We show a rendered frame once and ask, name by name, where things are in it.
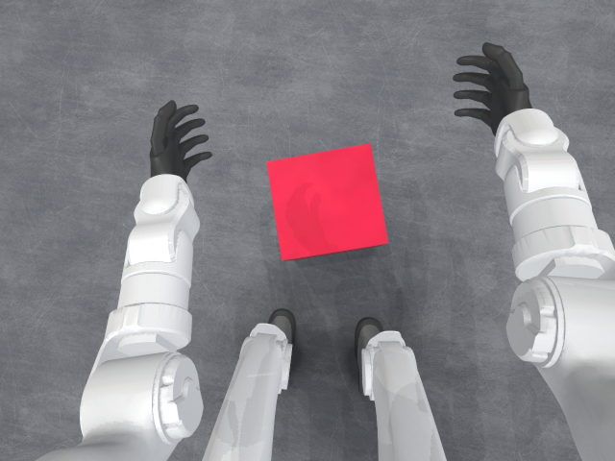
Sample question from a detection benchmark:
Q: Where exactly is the left robot upper arm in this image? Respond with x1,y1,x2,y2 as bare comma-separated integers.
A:
35,352,204,461

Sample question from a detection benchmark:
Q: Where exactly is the right robot upper arm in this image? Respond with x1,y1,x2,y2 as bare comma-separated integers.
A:
506,275,615,461

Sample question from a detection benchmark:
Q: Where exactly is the left robot hand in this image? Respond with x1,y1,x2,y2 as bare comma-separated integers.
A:
150,100,212,184

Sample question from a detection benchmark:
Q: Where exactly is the right robot foot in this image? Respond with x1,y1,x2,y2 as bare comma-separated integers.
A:
355,317,383,402

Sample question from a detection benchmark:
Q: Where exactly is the right robot hand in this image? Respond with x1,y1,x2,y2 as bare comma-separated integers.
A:
453,42,532,136

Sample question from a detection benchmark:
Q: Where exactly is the carton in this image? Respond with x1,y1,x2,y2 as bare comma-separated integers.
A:
267,144,389,261

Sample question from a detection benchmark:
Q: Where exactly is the left robot forearm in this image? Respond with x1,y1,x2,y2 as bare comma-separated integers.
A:
80,174,200,436

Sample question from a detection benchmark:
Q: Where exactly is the right robot shin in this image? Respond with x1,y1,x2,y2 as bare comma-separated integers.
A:
365,330,417,366

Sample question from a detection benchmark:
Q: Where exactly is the right robot forearm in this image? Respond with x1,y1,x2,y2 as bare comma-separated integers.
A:
494,109,615,282

